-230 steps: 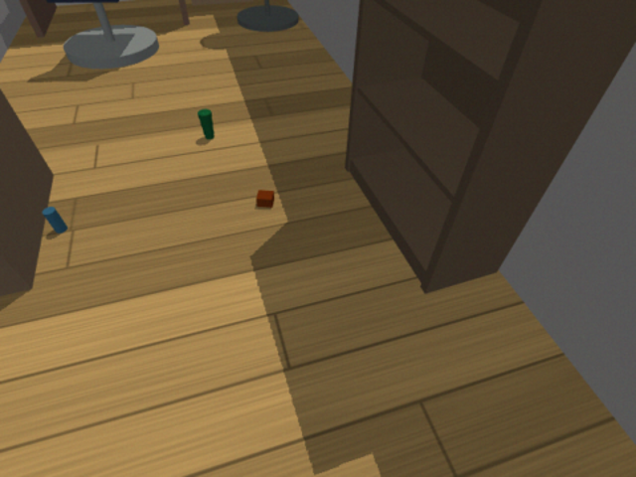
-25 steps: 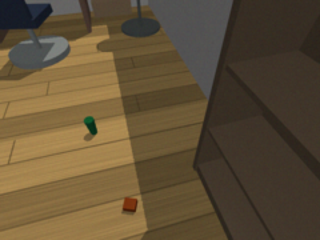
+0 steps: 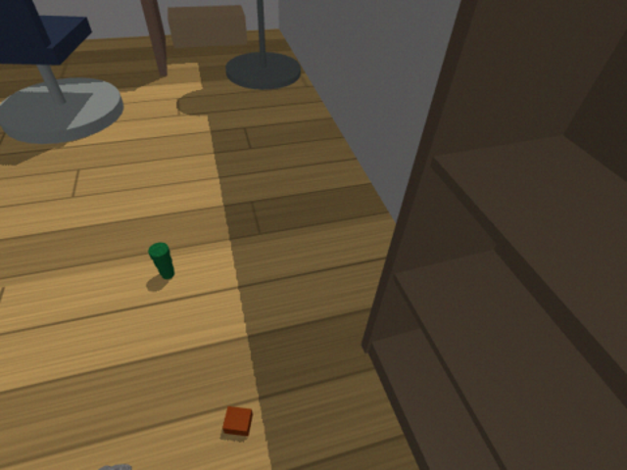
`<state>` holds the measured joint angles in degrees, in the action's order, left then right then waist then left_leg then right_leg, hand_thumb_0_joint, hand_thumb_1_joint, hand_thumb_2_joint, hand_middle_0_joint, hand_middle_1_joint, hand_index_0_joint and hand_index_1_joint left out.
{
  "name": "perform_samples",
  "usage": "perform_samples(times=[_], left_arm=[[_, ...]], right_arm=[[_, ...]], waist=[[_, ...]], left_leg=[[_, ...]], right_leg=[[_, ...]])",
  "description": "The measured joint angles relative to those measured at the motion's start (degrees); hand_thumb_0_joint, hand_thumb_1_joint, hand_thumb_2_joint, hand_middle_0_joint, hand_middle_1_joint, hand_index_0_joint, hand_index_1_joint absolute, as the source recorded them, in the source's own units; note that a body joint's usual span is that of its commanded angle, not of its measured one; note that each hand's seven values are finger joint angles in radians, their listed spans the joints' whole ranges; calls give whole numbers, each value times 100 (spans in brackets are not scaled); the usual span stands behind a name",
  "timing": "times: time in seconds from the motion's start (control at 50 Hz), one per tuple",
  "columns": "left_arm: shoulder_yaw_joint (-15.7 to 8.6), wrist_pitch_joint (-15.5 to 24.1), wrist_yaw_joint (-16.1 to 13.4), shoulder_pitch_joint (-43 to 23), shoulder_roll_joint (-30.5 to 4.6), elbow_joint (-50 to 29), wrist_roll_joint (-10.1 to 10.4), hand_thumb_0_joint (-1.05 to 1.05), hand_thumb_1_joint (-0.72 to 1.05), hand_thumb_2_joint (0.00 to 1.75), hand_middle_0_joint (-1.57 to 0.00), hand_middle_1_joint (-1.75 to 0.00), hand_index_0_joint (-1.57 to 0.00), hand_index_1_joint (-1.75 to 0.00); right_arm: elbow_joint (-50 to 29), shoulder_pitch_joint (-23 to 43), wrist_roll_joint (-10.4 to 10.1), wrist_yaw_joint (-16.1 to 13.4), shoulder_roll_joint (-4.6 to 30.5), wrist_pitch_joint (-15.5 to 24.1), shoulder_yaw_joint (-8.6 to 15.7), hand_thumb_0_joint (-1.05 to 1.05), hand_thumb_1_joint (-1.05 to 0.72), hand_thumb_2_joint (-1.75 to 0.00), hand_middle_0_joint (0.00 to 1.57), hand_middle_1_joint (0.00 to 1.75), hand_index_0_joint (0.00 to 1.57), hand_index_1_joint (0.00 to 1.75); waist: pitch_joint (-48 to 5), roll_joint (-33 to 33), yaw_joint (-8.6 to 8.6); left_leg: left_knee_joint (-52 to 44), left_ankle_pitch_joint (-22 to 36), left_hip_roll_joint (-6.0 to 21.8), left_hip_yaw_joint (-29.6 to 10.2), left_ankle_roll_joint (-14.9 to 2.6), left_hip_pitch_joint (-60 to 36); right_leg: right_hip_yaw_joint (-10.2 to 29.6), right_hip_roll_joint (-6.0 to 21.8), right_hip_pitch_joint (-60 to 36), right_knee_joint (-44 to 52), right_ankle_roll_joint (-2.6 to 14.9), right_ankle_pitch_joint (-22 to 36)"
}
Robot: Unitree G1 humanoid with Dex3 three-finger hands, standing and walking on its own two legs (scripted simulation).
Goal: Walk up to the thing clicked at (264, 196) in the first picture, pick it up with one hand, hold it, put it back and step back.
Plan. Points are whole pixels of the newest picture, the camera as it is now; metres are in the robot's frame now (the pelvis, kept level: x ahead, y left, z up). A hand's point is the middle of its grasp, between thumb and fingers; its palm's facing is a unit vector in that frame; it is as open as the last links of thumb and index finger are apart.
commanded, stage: walk up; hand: left
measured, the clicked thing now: (238, 421) +0.42 +0.21 -0.75
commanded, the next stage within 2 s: stand in 0.66 s
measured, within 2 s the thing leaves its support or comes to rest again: neither
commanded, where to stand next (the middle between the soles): +0.04 -0.01 m, yaw +1 degrees
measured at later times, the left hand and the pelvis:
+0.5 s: hand out of the picture +0.07 +0.26 -0.16, palm faces +0.00 -0.94 -0.34, open 7.4 cm; pelvis +0.01 +0.00 +0.00, yaw +1 degrees
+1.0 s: hand out of the picture +0.09 +0.25 -0.15, palm faces -0.02 -0.94 -0.34, open 7.4 cm; pelvis +0.01 +0.00 +0.00, yaw +1 degrees
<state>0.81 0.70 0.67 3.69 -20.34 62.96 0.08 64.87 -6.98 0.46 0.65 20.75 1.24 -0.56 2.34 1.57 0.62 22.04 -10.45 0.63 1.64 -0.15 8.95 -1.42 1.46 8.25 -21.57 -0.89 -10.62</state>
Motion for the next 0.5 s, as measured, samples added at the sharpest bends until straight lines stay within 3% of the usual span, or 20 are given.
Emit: perform_samples(times=[0.5], left_arm=[[-78, -39, -21, 193, 29, 482, -57, 0, 90, 89, -20, -30, -21, -30]], right_arm=[[181, 236, -5, 2, -138, -54, 45, 0, -90, -89, 21, 30, 21, 30]], waist=[[1, -188, -104]], left_leg=[[-350, 110, -45, -71, -12, -204]], right_leg=[[-78, 34, -261, 402, -33, 107]])
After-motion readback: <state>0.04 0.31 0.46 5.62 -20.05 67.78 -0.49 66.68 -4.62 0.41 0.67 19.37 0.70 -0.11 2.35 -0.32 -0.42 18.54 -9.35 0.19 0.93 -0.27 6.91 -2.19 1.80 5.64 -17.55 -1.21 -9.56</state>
